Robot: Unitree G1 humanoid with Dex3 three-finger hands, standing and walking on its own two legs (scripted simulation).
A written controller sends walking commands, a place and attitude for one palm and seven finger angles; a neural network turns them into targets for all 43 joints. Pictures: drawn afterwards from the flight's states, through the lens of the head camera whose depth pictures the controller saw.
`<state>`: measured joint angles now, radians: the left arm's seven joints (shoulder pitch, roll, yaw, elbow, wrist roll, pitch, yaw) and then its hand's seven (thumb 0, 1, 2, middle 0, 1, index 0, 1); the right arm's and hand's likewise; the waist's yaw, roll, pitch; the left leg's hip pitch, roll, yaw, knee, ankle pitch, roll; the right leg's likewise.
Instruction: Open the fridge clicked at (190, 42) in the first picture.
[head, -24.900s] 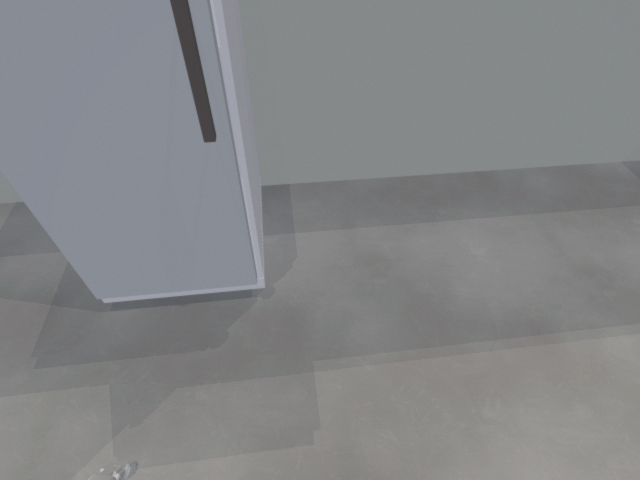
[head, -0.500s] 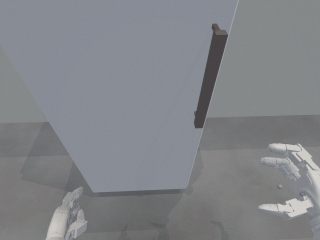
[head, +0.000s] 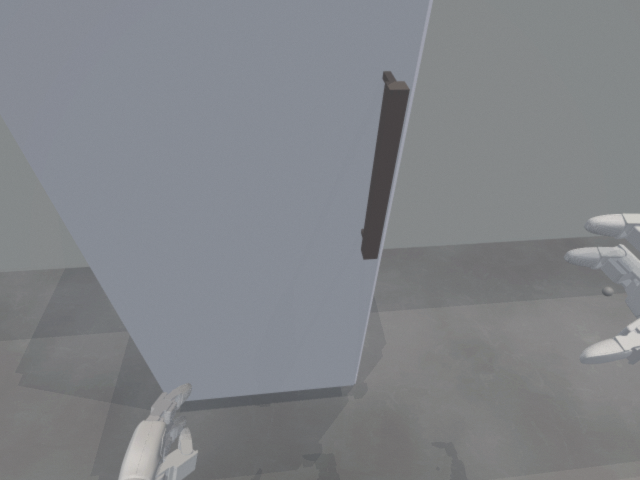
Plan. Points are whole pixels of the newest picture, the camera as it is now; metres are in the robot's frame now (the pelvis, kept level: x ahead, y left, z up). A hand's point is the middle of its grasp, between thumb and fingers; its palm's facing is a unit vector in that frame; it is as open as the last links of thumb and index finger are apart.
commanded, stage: raise the hand to about handle height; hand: right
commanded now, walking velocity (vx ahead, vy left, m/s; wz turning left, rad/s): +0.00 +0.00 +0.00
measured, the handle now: (377, 176) +0.53 -0.08 +0.13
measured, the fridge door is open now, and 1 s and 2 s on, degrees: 0 0 0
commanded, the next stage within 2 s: move the hooked fingers beside the handle in 0.46 s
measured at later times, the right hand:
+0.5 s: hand (566, 291) +0.28 -0.26 +0.15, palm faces -0.03 +0.99 -0.11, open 14.0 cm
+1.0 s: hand (520, 255) +0.34 -0.23 +0.15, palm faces -0.07 +1.00 -0.05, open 14.0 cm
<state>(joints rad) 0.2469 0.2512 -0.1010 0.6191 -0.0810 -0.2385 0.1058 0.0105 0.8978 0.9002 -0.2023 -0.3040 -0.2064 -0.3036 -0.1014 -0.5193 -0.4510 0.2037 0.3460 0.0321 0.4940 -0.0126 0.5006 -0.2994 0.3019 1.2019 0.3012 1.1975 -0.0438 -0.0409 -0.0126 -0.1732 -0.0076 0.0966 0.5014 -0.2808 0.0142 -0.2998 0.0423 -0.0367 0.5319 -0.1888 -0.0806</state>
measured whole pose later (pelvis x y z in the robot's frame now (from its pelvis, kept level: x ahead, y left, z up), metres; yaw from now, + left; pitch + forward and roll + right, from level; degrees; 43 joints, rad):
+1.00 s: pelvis +0.03 +0.02 +0.00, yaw +1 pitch +0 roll +1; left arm 0.24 0.28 -0.06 0.60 -0.09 -0.20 0.09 0.01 0.90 0.90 -0.20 -0.30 -0.20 -0.30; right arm -0.17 -0.46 -0.39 0.29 0.34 0.05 0.49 -0.01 0.50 -0.30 0.30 1.20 0.30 1.20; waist -0.01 -0.04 -0.04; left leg -0.20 -0.03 0.08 0.52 -0.32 0.04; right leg -0.32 0.02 -0.05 0.55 -0.24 -0.05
